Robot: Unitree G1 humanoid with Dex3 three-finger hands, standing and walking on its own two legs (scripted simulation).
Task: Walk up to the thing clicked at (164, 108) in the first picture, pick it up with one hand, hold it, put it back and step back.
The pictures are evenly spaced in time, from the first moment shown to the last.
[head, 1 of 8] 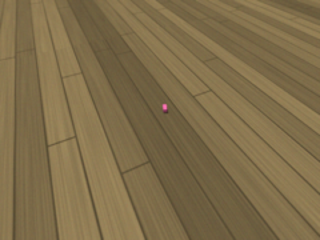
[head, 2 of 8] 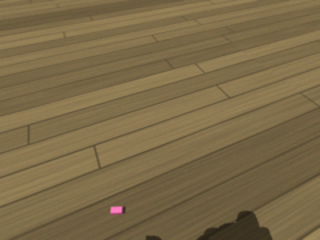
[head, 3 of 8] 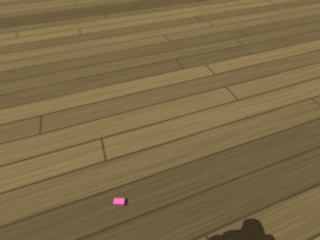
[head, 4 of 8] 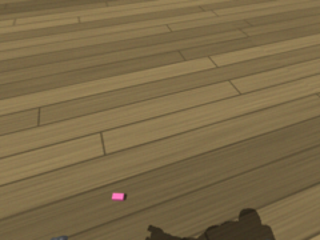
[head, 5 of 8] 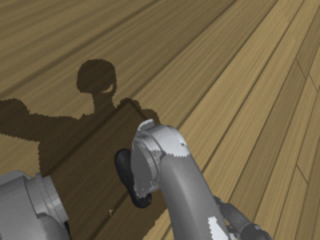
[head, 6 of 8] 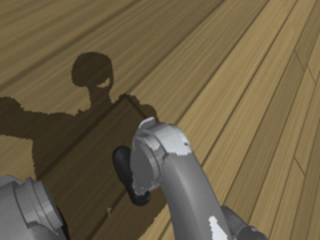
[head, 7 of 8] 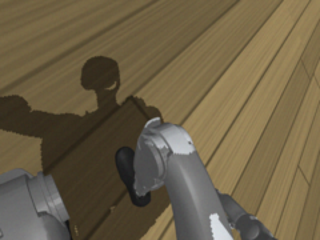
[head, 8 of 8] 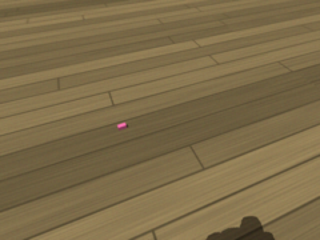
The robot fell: no
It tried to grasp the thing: yes
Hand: left
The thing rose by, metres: 0.11
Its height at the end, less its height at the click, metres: +0.00
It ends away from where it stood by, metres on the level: 0.04
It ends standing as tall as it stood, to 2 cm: yes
